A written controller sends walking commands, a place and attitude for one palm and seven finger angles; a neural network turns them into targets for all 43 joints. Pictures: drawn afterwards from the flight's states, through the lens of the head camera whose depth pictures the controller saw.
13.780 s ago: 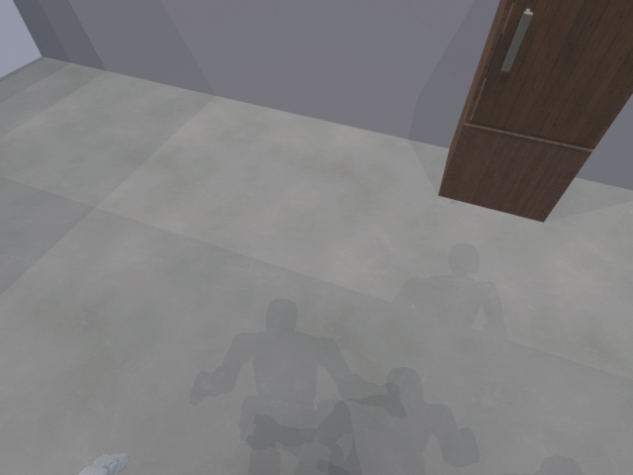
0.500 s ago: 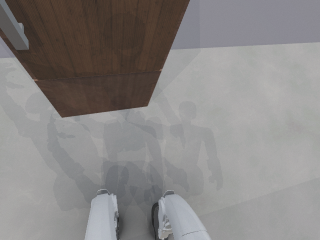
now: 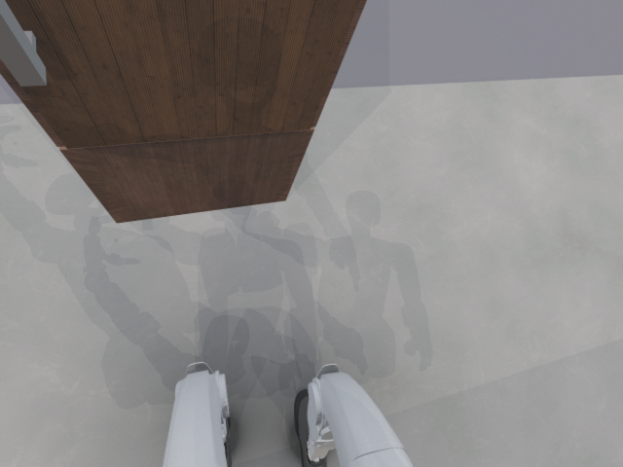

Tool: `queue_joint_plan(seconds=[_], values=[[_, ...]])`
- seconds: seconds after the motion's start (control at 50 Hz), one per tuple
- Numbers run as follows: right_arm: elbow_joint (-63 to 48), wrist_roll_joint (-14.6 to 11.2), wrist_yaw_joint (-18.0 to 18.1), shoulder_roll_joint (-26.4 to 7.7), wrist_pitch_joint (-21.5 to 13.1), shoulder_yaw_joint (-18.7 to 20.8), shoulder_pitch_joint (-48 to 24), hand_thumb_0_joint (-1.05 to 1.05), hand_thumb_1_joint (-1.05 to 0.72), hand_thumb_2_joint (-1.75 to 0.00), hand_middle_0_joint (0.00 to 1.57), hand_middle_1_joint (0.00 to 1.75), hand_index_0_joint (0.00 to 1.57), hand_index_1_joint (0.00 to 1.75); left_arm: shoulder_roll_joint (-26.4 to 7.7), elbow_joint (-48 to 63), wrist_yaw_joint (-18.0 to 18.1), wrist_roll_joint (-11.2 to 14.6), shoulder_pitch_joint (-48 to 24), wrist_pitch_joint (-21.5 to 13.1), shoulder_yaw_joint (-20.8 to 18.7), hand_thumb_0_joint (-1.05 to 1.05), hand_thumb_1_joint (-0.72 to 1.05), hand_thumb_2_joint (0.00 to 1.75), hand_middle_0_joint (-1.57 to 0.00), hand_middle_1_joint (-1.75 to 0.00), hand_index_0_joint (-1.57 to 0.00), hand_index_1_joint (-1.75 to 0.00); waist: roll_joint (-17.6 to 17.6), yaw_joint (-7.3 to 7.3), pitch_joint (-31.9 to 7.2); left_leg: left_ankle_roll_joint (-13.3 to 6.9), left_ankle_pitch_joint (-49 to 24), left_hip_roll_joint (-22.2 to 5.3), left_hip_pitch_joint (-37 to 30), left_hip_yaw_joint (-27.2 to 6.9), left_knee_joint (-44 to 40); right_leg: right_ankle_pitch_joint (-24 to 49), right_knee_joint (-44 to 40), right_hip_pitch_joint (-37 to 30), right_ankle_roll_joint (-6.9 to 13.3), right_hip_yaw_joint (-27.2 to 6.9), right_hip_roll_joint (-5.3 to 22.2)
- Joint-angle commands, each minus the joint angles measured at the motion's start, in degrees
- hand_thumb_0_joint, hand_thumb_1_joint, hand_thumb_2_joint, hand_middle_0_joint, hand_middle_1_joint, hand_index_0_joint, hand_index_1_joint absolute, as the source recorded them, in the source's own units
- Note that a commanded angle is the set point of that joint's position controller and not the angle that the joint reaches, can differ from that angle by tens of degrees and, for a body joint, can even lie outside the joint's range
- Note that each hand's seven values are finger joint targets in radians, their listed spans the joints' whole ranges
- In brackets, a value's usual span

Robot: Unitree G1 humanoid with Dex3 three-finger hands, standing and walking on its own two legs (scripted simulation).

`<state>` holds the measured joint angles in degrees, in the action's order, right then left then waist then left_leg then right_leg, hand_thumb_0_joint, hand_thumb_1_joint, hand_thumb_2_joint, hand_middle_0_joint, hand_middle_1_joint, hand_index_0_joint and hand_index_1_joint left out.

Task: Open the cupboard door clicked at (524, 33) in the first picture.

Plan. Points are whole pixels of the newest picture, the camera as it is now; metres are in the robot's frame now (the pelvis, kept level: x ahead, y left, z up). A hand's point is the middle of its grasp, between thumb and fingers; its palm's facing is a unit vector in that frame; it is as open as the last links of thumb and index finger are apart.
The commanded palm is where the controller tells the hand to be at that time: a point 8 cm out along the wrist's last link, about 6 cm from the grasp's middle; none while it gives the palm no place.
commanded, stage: slide the fingers in behind the handle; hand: left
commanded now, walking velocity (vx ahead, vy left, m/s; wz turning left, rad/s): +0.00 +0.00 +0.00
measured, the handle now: out of the picture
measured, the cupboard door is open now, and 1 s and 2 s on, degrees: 0 0 0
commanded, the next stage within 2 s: close the thumb around the handle in 1.46 s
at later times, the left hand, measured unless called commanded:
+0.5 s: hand out of the picture +0.53 +0.31 +0.08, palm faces +0.16 -0.99 -0.02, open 14.0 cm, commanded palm +0.52 +0.33 +0.08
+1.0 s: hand out of the picture +0.52 +0.28 +0.08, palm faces +0.16 -0.99 +0.00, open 14.0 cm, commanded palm +0.51 +0.30 +0.08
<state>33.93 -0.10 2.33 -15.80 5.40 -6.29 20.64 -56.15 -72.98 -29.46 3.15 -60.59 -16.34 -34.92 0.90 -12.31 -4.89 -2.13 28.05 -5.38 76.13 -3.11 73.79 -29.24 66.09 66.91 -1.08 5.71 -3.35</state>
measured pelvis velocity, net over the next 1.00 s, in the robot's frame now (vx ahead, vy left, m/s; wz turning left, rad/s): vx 0.01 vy -0.02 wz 0.03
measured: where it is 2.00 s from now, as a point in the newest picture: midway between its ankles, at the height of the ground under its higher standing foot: (265, 448)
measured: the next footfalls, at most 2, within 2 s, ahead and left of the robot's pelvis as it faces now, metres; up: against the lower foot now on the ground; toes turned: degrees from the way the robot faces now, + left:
none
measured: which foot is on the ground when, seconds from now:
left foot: down 0.00-1.00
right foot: down 0.00-1.00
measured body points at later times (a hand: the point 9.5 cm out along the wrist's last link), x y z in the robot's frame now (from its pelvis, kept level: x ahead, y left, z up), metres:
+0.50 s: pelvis +0.00 +0.00 +0.01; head +0.18 +0.05 +0.42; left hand +0.51 +0.36 +0.09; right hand +0.00 -0.27 -0.08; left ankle +0.04 +0.09 -0.62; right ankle +0.01 -0.14 -0.62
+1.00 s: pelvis +0.01 -0.02 +0.01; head +0.17 +0.03 +0.43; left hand +0.51 +0.33 +0.09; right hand +0.02 -0.28 -0.08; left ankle +0.04 +0.09 -0.62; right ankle +0.01 -0.14 -0.62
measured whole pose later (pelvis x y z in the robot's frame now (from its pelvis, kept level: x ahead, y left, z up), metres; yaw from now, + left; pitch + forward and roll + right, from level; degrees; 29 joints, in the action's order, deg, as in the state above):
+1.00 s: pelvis +0.01 -0.02 +0.01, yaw +1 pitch +27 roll -6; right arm 36.1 0.5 1.1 -15.3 4.6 -3.8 20.6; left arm -41.5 -69.5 -19.1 4.6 -56.1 -19.8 -29.2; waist 1.5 -11.1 -6.0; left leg -0.8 27.1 -5.1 69.7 -2.1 69.5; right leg -29.3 64.1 62.0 0.1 4.7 -3.1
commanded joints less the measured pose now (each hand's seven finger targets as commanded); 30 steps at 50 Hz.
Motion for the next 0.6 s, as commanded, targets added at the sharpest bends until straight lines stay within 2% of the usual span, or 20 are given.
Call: queue_joint_plan(seconds=[0.0,0.02,0.04,0.1,0.12,0.16,0.22,0.24,0.26,0.32,0.36,0.38,0.4,0.46,0.48,0.52,0.56,0.58], values=[[-0.98,0.47,0.91,-13.48,-0.51,4.87,12.46,0.00,-0.90,-0.90,0.20,0.30,0.20,0.30,-14.86,11.91,0.46,1.63,-21.12,-2.86,0.32,0.00,-0.50,0.30,-0.30,-1.20,-0.30,-1.20,20.64,-0.03,-32.26,1.13,-26.50,0.12,-43.93,-5.86,-8.32,12.88,-6.51,1.72,2.56,-0.30,-1.47],[-0.85,0.52,0.97,-13.58,-0.50,4.90,12.25,0.00,-0.90,-0.90,0.20,0.30,0.20,0.30,-14.30,12.66,0.93,1.40,-22.60,-2.63,1.19,0.00,-0.50,0.30,-0.30,-1.20,-0.30,-1.20,20.33,-0.50,-31.76,1.02,-24.75,0.10,-43.57,-5.70,-8.43,12.31,-6.84,2.07,2.36,-0.44,-1.33],[-0.91,0.59,1.03,-13.52,-0.51,4.85,12.41,0.00,-0.90,-0.90,0.20,0.30,0.20,0.30,-14.24,12.53,1.57,1.14,-22.40,-2.44,1.23,0.00,-0.50,0.30,-0.30,-1.20,-0.30,-1.20,19.75,-0.37,-31.26,1.07,-23.72,0.11,-43.43,-5.98,-9.05,11.89,-7.04,1.59,2.42,-0.32,-1.32],[-0.80,1.03,0.80,-13.35,-0.85,5.11,12.59,0.00,-0.90,-0.90,0.20,0.30,0.20,0.30,-14.91,15.83,3.50,0.82,-23.55,-3.34,-0.02,0.00,-0.50,0.30,-0.30,-1.20,-0.30,-1.20,22.11,0.35,-34.13,1.34,-25.45,0.18,-45.53,-6.19,-9.05,12.49,-6.67,1.29,2.73,-0.53,-1.20],[-0.60,1.06,0.72,-13.35,-0.83,5.13,12.57,0.00,-0.90,-0.90,0.20,0.30,0.20,0.30,-14.63,16.37,4.04,0.60,-23.79,-3.54,0.44,0.00,-0.50,0.30,-0.30,-1.20,-0.30,-1.20,22.69,0.14,-34.71,1.67,-26.51,0.01,-47.00,-6.48,-9.37,12.77,-6.83,1.46,2.70,-0.42,-1.12],[-0.71,1.21,0.34,-13.05,-0.87,5.40,12.64,0.00,-0.90,-0.90,0.20,0.30,0.20,0.30,-12.60,16.44,4.88,0.82,-22.01,-3.76,0.73,0.00,-0.50,0.30,-0.30,-1.20,-0.30,-1.20,22.13,0.72,-34.52,1.96,-27.03,0.06,-48.10,-6.61,-10.08,12.77,-7.38,0.60,2.69,-0.23,-1.19],[-0.58,1.21,0.17,-13.03,-0.84,5.42,12.71,0.00,-0.90,-0.90,0.20,0.30,0.20,0.30,-11.97,15.59,5.96,0.67,-21.83,-3.52,0.82,0.00,-0.50,0.30,-0.30,-1.20,-0.30,-1.20,20.34,0.26,-33.23,1.63,-26.33,0.08,-46.86,-6.27,-10.45,12.98,-7.76,-0.13,2.54,-0.31,-1.21],[-0.62,1.22,0.07,-12.88,-0.92,5.45,12.58,0.00,-0.90,-0.90,0.20,0.30,0.20,0.30,-10.34,15.39,6.16,0.64,-21.85,-3.41,2.14,0.00,-0.50,0.30,-0.30,-1.20,-0.30,-1.20,19.98,0.14,-32.66,1.53,-24.95,0.27,-46.16,-6.07,-10.72,12.52,-8.06,-0.59,2.51,-0.43,-1.18],[-0.83,1.20,0.10,-12.84,-0.86,5.40,12.71,0.00,-0.90,-0.90,0.20,0.30,0.20,0.30,-11.03,14.14,6.56,0.59,-20.02,-3.22,1.03,0.00,-0.50,0.30,-0.30,-1.20,-0.30,-1.20,18.50,0.58,-31.99,1.39,-24.89,0.35,-45.13,-5.82,-11.00,12.82,-8.28,-1.90,2.52,-0.38,-1.19],[-1.00,1.24,0.02,-12.72,-0.99,5.38,12.54,0.00,-0.90,-0.90,0.20,0.30,0.20,0.30,-9.86,14.31,7.51,0.57,-20.59,-3.78,1.82,0.00,-0.50,0.30,-0.30,-1.20,-0.30,-1.20,18.22,0.20,-31.40,1.19,-24.83,0.51,-44.34,-5.24,-10.98,13.27,-8.54,-2.40,2.42,-0.74,-1.13],[-1.02,1.16,0.09,-12.70,-0.96,5.45,12.50,0.00,-0.90,-0.90,0.20,0.30,0.20,0.30,-10.37,13.22,7.86,0.66,-19.53,-4.24,1.18,0.00,-0.50,0.30,-0.30,-1.20,-0.30,-1.20,16.00,0.20,-30.17,0.87,-23.17,0.62,-41.86,-4.46,-10.95,13.05,-8.91,-4.08,2.28,-1.08,-1.16],[-0.88,1.20,0.05,-12.67,-1.04,5.48,12.57,0.00,-0.90,-0.90,0.20,0.30,0.20,0.30,-9.53,13.81,8.00,0.77,-20.23,-4.61,1.88,0.00,-0.50,0.30,-0.30,-1.20,-0.30,-1.20,15.86,-0.23,-30.33,0.75,-23.33,0.67,-41.76,-4.40,-10.95,13.32,-8.91,-4.29,2.23,-1.16,-1.20],[-0.93,1.23,-0.01,-12.57,-1.10,5.53,12.55,0.00,-0.90,-0.90,0.20,0.30,0.20,0.30,-9.70,14.25,8.05,0.95,-19.83,-5.29,1.23,0.00,-0.50,0.30,-0.30,-1.20,-0.30,-1.20,17.42,0.51,-30.94,0.95,-24.36,0.69,-42.68,-4.36,-10.75,13.68,-8.51,-3.92,2.53,-1.22,-1.20],[-0.72,1.21,-0.17,-12.33,-1.12,5.74,12.50,0.00,-0.90,-0.90,0.20,0.30,0.20,0.30,-7.53,13.48,8.15,1.28,-18.83,-5.90,2.29,0.00,-0.50,0.30,-0.30,-1.20,-0.30,-1.20,15.61,0.18,-30.74,0.74,-23.94,0.77,-41.81,-3.77,-10.65,14.09,-8.97,-5.11,2.18,-1.48,-1.18],[-0.72,1.08,-0.08,-12.45,-1.05,5.72,12.53,0.00,-0.90,-0.90,0.20,0.30,0.20,0.30,-8.16,12.87,8.09,1.53,-18.12,-5.79,1.71,0.00,-0.50,0.30,-0.30,-1.20,-0.30,-1.20,14.36,0.27,-30.67,0.54,-23.78,0.88,-40.38,-3.37,-10.48,14.55,-8.98,-6.37,2.13,-1.65,-1.17],[-0.54,1.01,0.02,-12.42,-1.09,5.64,12.44,0.00,-0.90,-0.90,0.20,0.30,0.20,0.30,-8.29,13.15,8.02,1.52,-19.76,-6.05,1.95,0.00,-0.50,0.30,-0.30,-1.20,-0.30,-1.20,15.04,0.19,-31.14,0.44,-23.81,0.99,-39.75,-3.14,-10.10,14.84,-8.61,-6.35,2.08,-1.92,-1.06],[-0.64,1.00,0.10,-12.38,-1.12,5.79,12.63,0.00,-0.90,-0.90,0.20,0.30,0.20,0.30,-9.89,13.19,8.14,1.54,-18.34,-6.06,0.47,0.00,-0.50,0.30,-0.30,-1.20,-0.30,-1.20,14.30,0.84,-31.92,0.24,-24.55,1.06,-38.74,-2.53,-9.77,16.27,-8.67,-8.75,1.95,-2.31,-1.09],[-0.72,0.93,0.02,-12.14,-1.16,5.72,12.47,0.00,-0.90,-0.90,0.20,0.30,0.20,0.30,-8.71,12.90,8.09,1.46,-17.83,-5.94,1.37,0.00,-0.50,0.30,-0.30,-1.20,-0.30,-1.20,14.19,0.78,-31.96,0.17,-24.14,1.20,-37.92,-2.16,-9.61,16.38,-8.63,-9.10,1.91,-2.43,-1.14]])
